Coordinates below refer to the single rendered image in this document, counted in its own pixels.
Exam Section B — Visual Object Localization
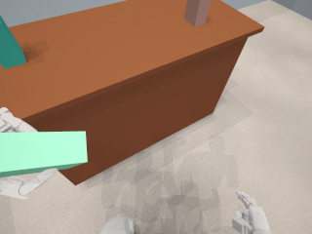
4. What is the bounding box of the robot left hand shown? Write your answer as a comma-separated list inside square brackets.
[0, 107, 58, 200]

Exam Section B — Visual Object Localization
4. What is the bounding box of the robot right hand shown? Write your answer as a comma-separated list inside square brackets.
[232, 190, 271, 234]

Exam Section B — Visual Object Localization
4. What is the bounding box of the table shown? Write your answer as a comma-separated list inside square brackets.
[0, 0, 264, 186]

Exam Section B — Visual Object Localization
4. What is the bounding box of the left robot thigh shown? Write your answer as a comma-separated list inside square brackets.
[99, 215, 135, 234]

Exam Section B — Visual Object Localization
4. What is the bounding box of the sponge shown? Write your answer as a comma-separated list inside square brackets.
[0, 131, 88, 177]

